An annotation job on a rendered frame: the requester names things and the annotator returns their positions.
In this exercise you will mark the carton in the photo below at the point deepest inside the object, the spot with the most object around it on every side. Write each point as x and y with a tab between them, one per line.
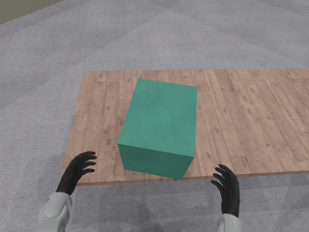
158	134

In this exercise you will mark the robot left forearm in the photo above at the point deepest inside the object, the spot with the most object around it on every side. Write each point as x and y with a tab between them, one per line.
54	215

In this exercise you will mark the robot right forearm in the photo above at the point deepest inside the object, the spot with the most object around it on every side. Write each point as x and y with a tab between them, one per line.
228	223

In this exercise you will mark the robot left hand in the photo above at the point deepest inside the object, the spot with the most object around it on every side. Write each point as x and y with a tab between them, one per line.
75	171

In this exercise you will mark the table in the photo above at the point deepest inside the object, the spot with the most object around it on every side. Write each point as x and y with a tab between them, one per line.
254	121

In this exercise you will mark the robot right hand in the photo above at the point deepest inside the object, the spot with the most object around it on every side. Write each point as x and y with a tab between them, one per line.
229	191

